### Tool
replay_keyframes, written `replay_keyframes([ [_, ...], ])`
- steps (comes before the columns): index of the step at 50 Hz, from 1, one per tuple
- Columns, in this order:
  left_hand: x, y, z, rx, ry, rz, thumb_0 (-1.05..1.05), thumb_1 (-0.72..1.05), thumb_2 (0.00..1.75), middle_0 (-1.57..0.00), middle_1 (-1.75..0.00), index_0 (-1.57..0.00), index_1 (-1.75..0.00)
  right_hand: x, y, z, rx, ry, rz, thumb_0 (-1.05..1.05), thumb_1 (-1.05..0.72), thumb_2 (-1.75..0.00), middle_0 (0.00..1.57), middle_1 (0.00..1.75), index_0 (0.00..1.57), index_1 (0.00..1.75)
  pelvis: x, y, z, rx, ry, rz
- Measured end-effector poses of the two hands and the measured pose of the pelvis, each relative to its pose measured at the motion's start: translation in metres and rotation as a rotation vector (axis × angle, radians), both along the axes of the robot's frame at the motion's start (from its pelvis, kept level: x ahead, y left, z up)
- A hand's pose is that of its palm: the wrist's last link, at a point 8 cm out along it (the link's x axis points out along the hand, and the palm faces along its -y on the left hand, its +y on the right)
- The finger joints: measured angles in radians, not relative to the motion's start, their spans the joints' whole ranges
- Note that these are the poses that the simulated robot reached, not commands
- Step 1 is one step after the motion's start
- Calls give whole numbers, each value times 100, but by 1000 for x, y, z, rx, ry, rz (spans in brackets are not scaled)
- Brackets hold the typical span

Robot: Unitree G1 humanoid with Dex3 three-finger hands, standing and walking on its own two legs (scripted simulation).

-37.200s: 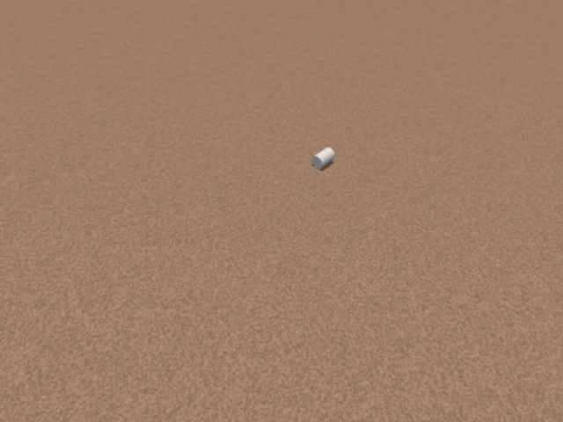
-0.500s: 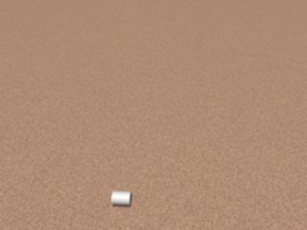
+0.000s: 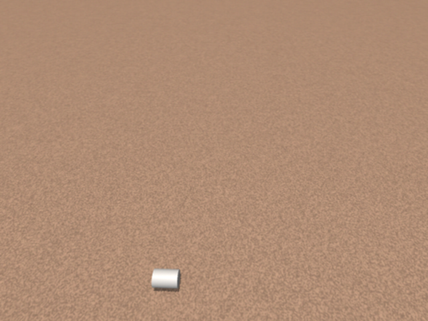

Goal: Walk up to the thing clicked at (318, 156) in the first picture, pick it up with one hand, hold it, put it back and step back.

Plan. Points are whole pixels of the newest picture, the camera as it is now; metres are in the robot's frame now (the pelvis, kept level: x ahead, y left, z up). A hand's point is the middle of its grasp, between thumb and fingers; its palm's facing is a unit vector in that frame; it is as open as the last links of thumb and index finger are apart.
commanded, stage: stand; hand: left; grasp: from above
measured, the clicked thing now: (166, 278) +0.45 +0.23 -0.74
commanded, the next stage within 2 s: step back in 0.86 s
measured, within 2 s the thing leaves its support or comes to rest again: neither
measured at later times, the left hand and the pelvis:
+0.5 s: hand out of the picture +0.09 +0.24 -0.16, palm faces +0.01 -0.94 -0.34, open 7.4 cm; pelvis +0.01 -0.01 +0.00, yaw +0 degrees
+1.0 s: hand out of the picture +0.08 +0.26 -0.16, palm faces -0.01 -0.93 -0.37, open 7.4 cm; pelvis -0.02 +0.00 -0.01, yaw -2 degrees
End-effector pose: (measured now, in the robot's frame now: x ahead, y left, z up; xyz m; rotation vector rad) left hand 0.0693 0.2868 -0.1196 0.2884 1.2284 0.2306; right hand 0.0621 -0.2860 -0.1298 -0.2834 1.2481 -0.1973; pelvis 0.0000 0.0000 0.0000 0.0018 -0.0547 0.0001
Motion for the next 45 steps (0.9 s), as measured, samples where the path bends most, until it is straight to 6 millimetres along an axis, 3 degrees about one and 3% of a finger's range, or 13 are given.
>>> replay_keyframes([
  [19, 12, -3, 2, 3, -13, -10, 1, 90, 90, -20, -30, -20, -30, 9, -8, 3, -7, -14, -3, 1, -91, -90, 20, 30, 20, 30, 6, -5, 0, 1, 3, -5],
  [45, 1, -2, -1, 5, 10, -15, 1, 90, 90, -20, -30, -20, -30, -6, -16, 2, -7, 20, -18, 1, -91, -90, 20, 30, 20, 30, 1, -9, -1, -4, 13, -11],
])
